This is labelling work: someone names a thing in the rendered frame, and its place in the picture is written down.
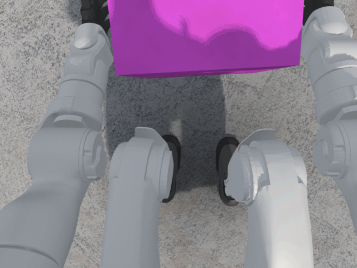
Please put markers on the robot right upper arm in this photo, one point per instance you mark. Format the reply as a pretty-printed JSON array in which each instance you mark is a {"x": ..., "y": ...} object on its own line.
[{"x": 335, "y": 155}]

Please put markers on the carton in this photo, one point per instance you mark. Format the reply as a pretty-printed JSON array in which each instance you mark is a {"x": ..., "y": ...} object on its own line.
[{"x": 174, "y": 38}]

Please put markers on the robot left hand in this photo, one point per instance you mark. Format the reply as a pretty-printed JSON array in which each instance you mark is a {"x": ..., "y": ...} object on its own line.
[{"x": 92, "y": 12}]

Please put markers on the robot left thigh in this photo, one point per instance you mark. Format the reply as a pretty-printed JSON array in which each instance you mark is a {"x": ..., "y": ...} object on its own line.
[{"x": 130, "y": 237}]

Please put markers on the robot left foot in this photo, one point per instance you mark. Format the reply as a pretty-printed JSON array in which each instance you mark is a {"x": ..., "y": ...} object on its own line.
[{"x": 174, "y": 146}]

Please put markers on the right robot forearm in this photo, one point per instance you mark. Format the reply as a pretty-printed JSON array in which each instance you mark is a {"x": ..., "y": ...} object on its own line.
[{"x": 331, "y": 57}]

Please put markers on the robot left upper arm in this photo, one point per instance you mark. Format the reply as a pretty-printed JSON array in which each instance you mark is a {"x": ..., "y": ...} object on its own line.
[{"x": 38, "y": 228}]

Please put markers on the robot right hand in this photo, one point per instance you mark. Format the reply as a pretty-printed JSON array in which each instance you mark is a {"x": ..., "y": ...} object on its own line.
[{"x": 312, "y": 5}]

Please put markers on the left robot forearm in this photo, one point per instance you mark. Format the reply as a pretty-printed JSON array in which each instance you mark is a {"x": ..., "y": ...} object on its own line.
[{"x": 83, "y": 83}]

